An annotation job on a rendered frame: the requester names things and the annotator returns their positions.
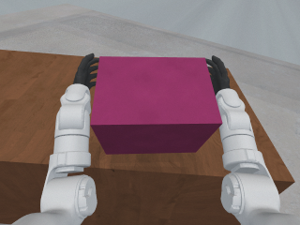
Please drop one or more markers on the robot left hand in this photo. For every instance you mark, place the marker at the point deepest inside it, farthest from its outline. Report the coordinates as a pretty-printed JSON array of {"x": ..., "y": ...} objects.
[{"x": 83, "y": 75}]

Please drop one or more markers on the robot right hand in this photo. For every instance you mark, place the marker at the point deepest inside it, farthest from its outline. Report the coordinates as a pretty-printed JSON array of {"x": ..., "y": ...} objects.
[{"x": 219, "y": 74}]

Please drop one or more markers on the left robot upper arm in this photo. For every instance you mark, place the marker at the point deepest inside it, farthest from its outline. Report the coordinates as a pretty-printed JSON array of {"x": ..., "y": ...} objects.
[{"x": 66, "y": 200}]

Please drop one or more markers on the robot left forearm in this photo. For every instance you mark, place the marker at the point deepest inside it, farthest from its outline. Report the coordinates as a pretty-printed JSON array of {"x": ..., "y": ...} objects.
[{"x": 71, "y": 135}]

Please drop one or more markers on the carton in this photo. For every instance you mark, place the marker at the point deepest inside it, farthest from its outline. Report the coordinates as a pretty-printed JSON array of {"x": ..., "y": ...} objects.
[{"x": 153, "y": 105}]

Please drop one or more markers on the pedestal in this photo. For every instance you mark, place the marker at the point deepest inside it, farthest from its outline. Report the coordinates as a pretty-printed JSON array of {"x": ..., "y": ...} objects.
[{"x": 131, "y": 189}]

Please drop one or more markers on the robot right forearm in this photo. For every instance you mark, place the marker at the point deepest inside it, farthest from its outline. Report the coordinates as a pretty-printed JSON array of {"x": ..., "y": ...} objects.
[{"x": 241, "y": 154}]

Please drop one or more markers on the right robot upper arm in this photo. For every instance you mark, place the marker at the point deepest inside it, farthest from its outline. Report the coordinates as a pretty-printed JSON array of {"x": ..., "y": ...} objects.
[{"x": 253, "y": 199}]

